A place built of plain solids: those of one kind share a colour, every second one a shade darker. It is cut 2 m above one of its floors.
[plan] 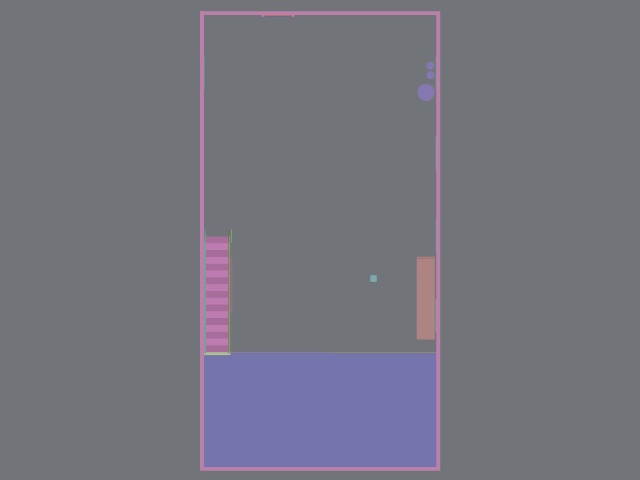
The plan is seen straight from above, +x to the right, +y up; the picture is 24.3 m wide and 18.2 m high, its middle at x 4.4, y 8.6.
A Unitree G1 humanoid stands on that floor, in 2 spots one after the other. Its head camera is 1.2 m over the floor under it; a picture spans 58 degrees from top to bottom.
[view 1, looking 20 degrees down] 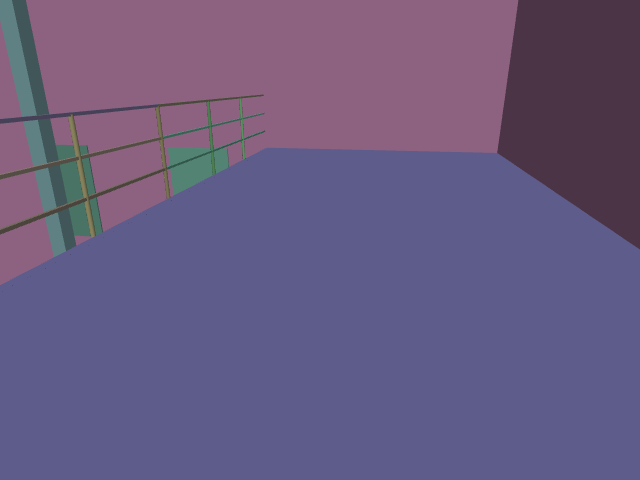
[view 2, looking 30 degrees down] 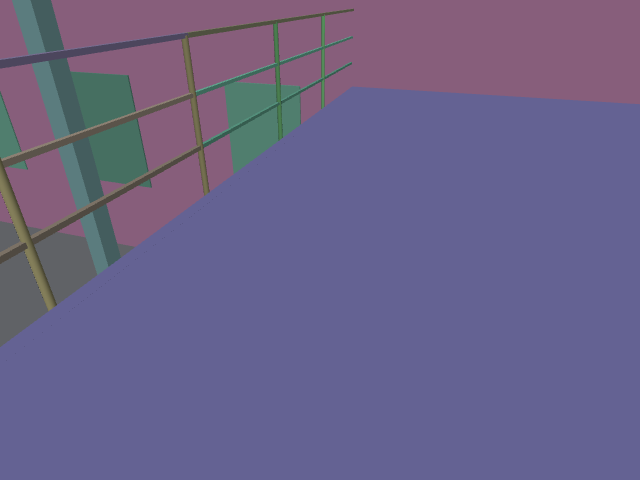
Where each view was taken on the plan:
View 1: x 0.50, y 1.93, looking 9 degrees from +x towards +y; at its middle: loft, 3.51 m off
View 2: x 2.50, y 2.74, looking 18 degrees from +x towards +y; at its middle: loft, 2.40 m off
